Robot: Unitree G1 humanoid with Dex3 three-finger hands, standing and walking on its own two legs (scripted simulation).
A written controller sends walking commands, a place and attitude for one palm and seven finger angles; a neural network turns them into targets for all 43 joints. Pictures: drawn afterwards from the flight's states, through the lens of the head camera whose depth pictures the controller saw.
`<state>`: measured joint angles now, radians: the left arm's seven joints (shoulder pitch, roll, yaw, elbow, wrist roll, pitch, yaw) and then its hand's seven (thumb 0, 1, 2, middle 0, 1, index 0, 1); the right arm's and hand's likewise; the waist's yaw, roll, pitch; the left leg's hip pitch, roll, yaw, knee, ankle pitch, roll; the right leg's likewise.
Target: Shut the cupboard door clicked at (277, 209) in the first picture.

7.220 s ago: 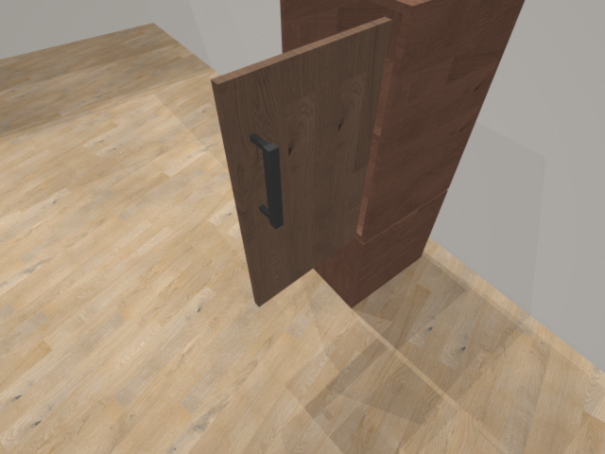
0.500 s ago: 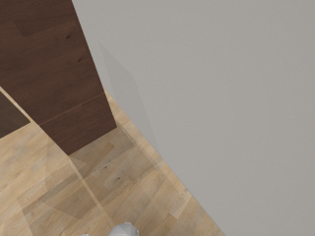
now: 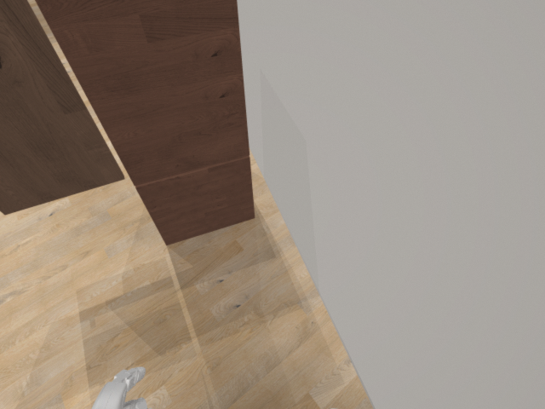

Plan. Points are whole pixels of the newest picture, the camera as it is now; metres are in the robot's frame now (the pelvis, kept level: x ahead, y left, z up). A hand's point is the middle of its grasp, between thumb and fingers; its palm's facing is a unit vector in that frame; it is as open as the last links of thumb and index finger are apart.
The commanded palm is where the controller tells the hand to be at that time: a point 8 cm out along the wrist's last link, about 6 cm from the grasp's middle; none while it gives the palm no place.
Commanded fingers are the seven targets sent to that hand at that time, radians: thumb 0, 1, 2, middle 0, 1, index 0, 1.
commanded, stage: turn to face it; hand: left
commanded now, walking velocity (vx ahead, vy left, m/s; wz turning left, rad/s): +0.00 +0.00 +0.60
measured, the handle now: out of the picture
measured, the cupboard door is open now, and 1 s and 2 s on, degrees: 93 93 93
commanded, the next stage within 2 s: take the last steps up to it in 0.70 s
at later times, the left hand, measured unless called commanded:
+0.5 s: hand out of the picture -0.02 +0.23 -0.19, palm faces +0.33 -0.92 -0.23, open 7.4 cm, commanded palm none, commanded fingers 0.00 0.90 0.90 -0.20 -0.30 -0.20 -0.30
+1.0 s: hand out of the picture +0.01 +0.18 -0.14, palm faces +0.46 -0.85 -0.23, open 7.3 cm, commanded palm none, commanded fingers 0.00 0.90 0.90 -0.20 -0.30 -0.20 -0.30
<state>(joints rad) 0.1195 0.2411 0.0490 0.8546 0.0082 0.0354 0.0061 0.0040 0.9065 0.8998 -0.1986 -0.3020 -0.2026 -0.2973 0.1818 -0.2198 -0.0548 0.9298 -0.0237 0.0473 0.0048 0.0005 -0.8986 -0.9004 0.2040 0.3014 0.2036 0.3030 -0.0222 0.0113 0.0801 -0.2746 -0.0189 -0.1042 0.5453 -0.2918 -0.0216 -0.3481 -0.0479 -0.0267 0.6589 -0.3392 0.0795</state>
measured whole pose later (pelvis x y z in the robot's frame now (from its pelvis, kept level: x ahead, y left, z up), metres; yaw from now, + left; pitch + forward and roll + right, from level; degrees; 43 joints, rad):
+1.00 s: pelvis +0.04 -0.01 +0.01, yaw +26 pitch +0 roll +1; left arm 0.25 0.15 0.03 0.95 0.02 -0.02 0.01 0.00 0.91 0.90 -0.20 -0.30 -0.21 -0.30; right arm 0.23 -0.23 -0.07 1.02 -0.03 0.06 0.03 0.00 -0.90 -0.90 0.20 0.30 0.20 0.30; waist -0.01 0.03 0.04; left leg -0.48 -0.01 -0.01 1.09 -0.34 -0.03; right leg -0.16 -0.07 -0.11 0.44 -0.27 0.00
